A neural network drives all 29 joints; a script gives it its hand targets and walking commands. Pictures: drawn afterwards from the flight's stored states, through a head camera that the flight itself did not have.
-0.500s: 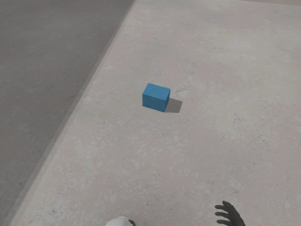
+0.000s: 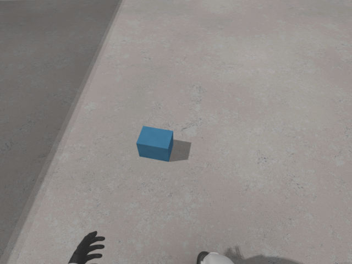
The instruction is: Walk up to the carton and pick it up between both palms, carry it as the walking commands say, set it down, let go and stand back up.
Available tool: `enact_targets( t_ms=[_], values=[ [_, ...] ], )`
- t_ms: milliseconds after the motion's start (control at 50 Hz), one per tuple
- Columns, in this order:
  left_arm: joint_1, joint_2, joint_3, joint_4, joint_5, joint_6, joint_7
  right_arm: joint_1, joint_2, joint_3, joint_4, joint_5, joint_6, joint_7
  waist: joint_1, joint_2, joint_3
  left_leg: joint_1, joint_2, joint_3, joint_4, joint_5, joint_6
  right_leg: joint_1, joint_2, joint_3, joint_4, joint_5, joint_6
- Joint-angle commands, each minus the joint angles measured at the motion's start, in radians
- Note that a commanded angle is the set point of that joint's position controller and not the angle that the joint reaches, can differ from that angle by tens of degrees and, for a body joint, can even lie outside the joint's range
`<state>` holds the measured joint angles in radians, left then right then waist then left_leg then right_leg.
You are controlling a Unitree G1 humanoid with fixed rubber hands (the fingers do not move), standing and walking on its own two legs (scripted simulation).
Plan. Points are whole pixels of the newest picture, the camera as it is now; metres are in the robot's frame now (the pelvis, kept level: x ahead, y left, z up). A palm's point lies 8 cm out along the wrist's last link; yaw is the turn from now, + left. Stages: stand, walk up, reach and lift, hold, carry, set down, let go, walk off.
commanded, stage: walk up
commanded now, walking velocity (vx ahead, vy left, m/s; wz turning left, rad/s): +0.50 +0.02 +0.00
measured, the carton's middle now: (155, 143) +0.90 +0.07 -0.68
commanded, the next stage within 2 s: none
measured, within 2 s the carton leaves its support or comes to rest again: neither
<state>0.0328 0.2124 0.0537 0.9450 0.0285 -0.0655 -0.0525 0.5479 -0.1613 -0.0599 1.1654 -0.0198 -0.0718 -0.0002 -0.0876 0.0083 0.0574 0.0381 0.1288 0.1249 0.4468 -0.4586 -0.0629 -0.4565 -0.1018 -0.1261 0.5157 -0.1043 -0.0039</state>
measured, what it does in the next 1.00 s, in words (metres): walks ahead: left foot, then right foot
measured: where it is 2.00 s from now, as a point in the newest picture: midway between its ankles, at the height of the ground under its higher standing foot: (159, 229)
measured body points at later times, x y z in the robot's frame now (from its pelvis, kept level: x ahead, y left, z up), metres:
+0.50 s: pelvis +0.25 +0.05 +0.01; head +0.28 +0.06 +0.46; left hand +0.18 +0.28 -0.15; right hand +0.37 -0.19 -0.12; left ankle +0.31 +0.16 -0.72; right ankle +0.13 -0.11 -0.67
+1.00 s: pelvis +0.40 -0.01 +0.02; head +0.44 -0.04 +0.47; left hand +0.49 +0.21 -0.12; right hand +0.37 -0.23 -0.15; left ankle +0.36 +0.14 -0.68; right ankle +0.42 -0.11 -0.72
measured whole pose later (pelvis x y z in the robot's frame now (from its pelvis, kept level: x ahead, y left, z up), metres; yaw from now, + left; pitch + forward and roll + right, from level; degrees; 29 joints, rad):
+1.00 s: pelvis +0.40 -0.01 +0.02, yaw -1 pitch +0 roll +2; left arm 0.14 0.12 0.01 1.04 0.00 -0.05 0.03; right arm 0.30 -0.16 -0.05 1.08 0.00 0.00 -0.03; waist -0.04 0.04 0.08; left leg -0.30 0.05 0.05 0.78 -0.47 -0.01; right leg -0.25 -0.07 -0.14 0.47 -0.22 -0.03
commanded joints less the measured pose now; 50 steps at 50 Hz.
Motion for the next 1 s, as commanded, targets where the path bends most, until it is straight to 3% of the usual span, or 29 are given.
enact_targets(
  t_ms=[0,20,40,60,80,120,220,360,380,400,420,440,460,480,500,540,600,640,680,760,780,800,820,840,860,880,900,940,980],
  values=[
    [0.502,0.298,0.069,0.111,0.015,-0.036,0.042,0.021,-0.058,-0.006,-0.074,0.018,-0.022,0.003,0.216,-0.298,-0.288,-0.633,-0.065,0.025,0.769,-0.019,0.054,0.798,-0.364,0.500,-0.122,-0.123,-0.139],
    [0.495,0.314,0.076,0.115,0.008,-0.021,0.041,0.021,-0.082,-0.022,-0.055,0.001,-0.025,0.001,0.184,-0.236,-0.328,-0.704,-0.092,-0.120,0.926,-0.097,0.063,0.739,-0.453,0.781,-0.259,0.037,-0.171],
    [0.392,0.269,0.064,0.095,-0.005,-0.021,0.053,-0.041,-0.105,-0.034,-0.074,0.001,-0.012,0.006,0.145,-0.040,-0.215,-0.700,-0.020,-0.179,0.945,-0.019,0.062,0.586,-0.428,0.721,-0.255,0.015,-0.133],
    [0.299,0.181,0.038,0.082,-0.003,-0.027,0.055,-0.060,-0.062,-0.014,-0.061,0.003,-0.007,0.007,0.104,-0.082,-0.090,-0.672,0.025,-0.153,0.874,0.110,0.062,0.450,-0.358,0.458,-0.203,0.161,-0.108],
    [0.255,0.106,0.011,0.064,-0.013,-0.031,0.053,-0.072,-0.048,-0.007,-0.073,-0.006,0.010,0.013,0.078,-0.140,-0.058,-0.568,0.059,-0.157,0.778,0.162,0.053,0.291,-0.270,0.322,-0.230,0.117,-0.071],
    [0.264,0.070,0.000,0.068,-0.012,-0.030,0.045,-0.095,-0.028,-0.004,-0.104,-0.009,0.040,0.026,0.070,-0.210,-0.032,-0.534,0.026,-0.116,0.725,0.240,0.063,0.229,-0.219,0.220,-0.301,0.047,-0.047],
    [0.320,0.089,0.003,0.074,-0.018,-0.041,0.047,-0.302,-0.050,0.003,-0.190,-0.005,0.058,0.044,0.084,-0.205,-0.003,-0.551,0.009,-0.040,0.397,0.323,0.037,0.255,-0.163,0.131,-0.392,-0.172,-0.077],
    [0.368,0.114,0.019,0.122,-0.008,-0.021,0.054,-0.410,-0.080,0.001,-0.246,-0.004,0.030,0.051,0.099,-0.188,0.082,-0.367,-0.001,-0.007,0.059,0.358,0.026,0.224,-0.172,0.077,-0.293,-0.128,-0.063],
    [0.398,0.077,0.014,0.115,-0.012,-0.014,0.059,-0.393,-0.121,-0.014,-0.239,-0.008,0.019,0.048,0.103,-0.050,0.022,-0.266,-0.043,0.034,0.054,0.343,0.035,0.227,-0.140,0.093,-0.217,-0.067,-0.057],
    [0.376,0.093,0.012,0.130,-0.008,-0.010,0.061,-0.229,-0.151,-0.036,-0.191,0.006,0.006,0.034,0.024,0.001,-0.061,-0.127,-0.028,0.014,0.015,0.276,0.049,0.219,-0.123,0.065,-0.046,-0.094,-0.037],
    [0.409,0.056,0.005,0.111,-0.015,-0.007,0.059,-0.141,-0.218,-0.049,-0.156,0.000,-0.008,0.012,0.012,0.096,-0.125,0.054,0.093,-0.116,-0.014,0.321,0.074,0.072,-0.034,0.003,0.178,-0.173,0.000],
    [0.412,0.009,0.002,0.093,-0.019,0.006,0.059,0.027,-0.342,-0.066,-0.125,-0.007,-0.005,-0.002,-0.059,0.269,-0.222,0.193,0.396,-0.521,-0.144,0.300,0.177,-0.124,0.076,-0.035,0.510,-0.521,0.025],
    [0.343,0.041,0.020,0.096,0.000,0.023,0.062,0.024,-0.336,-0.066,-0.132,0.014,-0.004,-0.013,-0.046,0.106,-0.187,0.102,0.473,-0.643,-0.191,0.379,0.211,-0.169,0.018,0.128,0.620,-0.497,0.011],
    [0.338,0.071,0.036,0.076,-0.008,0.027,0.064,-0.110,-0.288,-0.053,-0.138,0.002,-0.008,-0.010,0.030,0.137,-0.105,0.059,0.413,-0.565,-0.182,0.504,0.244,-0.191,0.003,0.130,0.673,-0.417,0.010],
    [0.321,0.045,0.021,0.120,-0.010,0.029,0.060,-0.207,-0.230,-0.045,-0.179,-0.005,-0.009,-0.019,0.049,0.168,-0.063,-0.086,0.353,-0.356,-0.160,0.635,0.218,-0.121,-0.038,0.127,0.649,-0.328,0.010],
    [0.356,0.041,0.023,0.132,-0.014,0.046,0.057,-0.242,-0.188,-0.033,-0.177,0.006,-0.008,-0.017,0.088,0.151,-0.081,-0.131,0.251,-0.184,-0.149,0.707,0.156,-0.027,-0.055,0.106,0.574,-0.260,0.021],
    [0.345,0.009,0.006,0.141,-0.009,0.077,0.039,-0.201,-0.161,-0.019,-0.150,-0.004,-0.012,-0.014,0.086,0.165,-0.117,-0.115,0.178,-0.096,-0.157,0.692,0.134,0.014,0.013,0.027,0.442,-0.200,0.044],
    [0.241,-0.003,-0.003,0.105,-0.008,0.088,0.027,-0.187,-0.149,-0.020,-0.148,-0.015,-0.006,-0.012,0.077,0.247,0.024,-0.200,0.178,-0.101,-0.215,0.586,0.147,-0.031,-0.004,0.019,0.325,-0.163,0.054],
    [0.163,0.006,-0.005,0.065,-0.004,0.088,0.019,-0.177,-0.160,-0.020,-0.152,-0.016,0.002,-0.010,0.067,0.240,0.052,-0.246,0.194,-0.095,-0.236,0.490,0.148,0.014,-0.001,0.002,0.213,-0.145,0.051],
    [0.158,-0.002,-0.008,0.048,-0.003,0.064,0.025,-0.202,-0.195,-0.025,-0.150,-0.006,0.001,-0.027,0.096,0.110,-0.067,-0.238,0.230,-0.139,-0.222,0.418,0.168,0.173,-0.004,0.056,0.117,-0.083,0.020],
    [0.189,0.014,-0.007,0.060,-0.003,0.048,0.028,-0.227,-0.179,-0.028,-0.149,0.008,0.007,-0.018,0.125,0.156,-0.068,-0.222,0.151,-0.085,-0.144,0.332,0.153,0.204,0.023,0.037,0.023,-0.070,0.001],
    [0.199,0.029,-0.008,0.090,0.002,0.034,0.030,-0.184,-0.128,-0.017,-0.128,0.017,0.016,-0.011,0.111,0.114,-0.090,-0.264,0.080,-0.023,-0.096,0.224,0.132,0.323,0.065,-0.042,-0.027,-0.067,0.007],
    [0.277,0.055,0.005,0.101,0.000,0.018,0.037,-0.156,-0.081,-0.003,-0.107,0.021,0.022,-0.005,0.144,-0.039,-0.061,-0.360,0.057,-0.052,-0.005,0.203,0.116,0.437,0.034,-0.012,-0.060,-0.035,0.007],
    [0.312,0.105,0.008,0.110,0.002,0.008,0.045,-0.149,-0.071,-0.005,-0.129,0.015,0.028,-0.012,0.142,-0.120,-0.054,-0.429,0.013,0.013,0.186,0.130,0.100,0.487,-0.122,0.155,-0.163,0.033,-0.019],
    [0.350,0.186,0.021,0.117,-0.001,0.007,0.061,-0.153,0.017,0.006,-0.163,0.010,0.038,-0.019,0.155,-0.324,-0.059,-0.556,-0.087,0.027,0.422,-0.108,0.060,0.501,-0.337,0.376,-0.256,0.262,-0.140],
    [0.295,0.155,0.017,0.103,-0.022,0.016,0.075,-0.116,-0.045,-0.006,-0.134,0.018,0.064,-0.034,0.117,-0.144,-0.085,-0.419,-0.047,-0.120,0.431,-0.154,0.057,0.392,-0.380,0.349,-0.183,0.845,-0.177],
    [0.249,0.102,-0.004,0.107,-0.019,0.000,0.083,-0.116,-0.006,0.011,-0.092,0.025,0.073,-0.040,0.092,-0.185,-0.056,-0.366,-0.042,-0.118,0.435,-0.099,0.046,0.342,-0.281,0.191,-0.119,1.022,-0.186],
    [0.172,0.083,-0.015,0.082,-0.030,0.010,0.092,-0.116,-0.035,0.007,-0.085,0.038,0.063,-0.029,0.052,-0.208,-0.154,-0.373,-0.060,-0.109,0.376,-0.024,0.058,0.407,-0.186,0.114,-0.103,0.909,-0.150],
    [0.174,0.065,-0.025,0.087,-0.031,0.014,0.092,-0.124,-0.045,0.000,-0.087,0.019,0.074,-0.026,0.062,-0.175,-0.145,-0.322,-0.062,-0.112,0.314,0.014,0.050,0.381,-0.202,0.103,-0.119,0.846,-0.156]
  ],
)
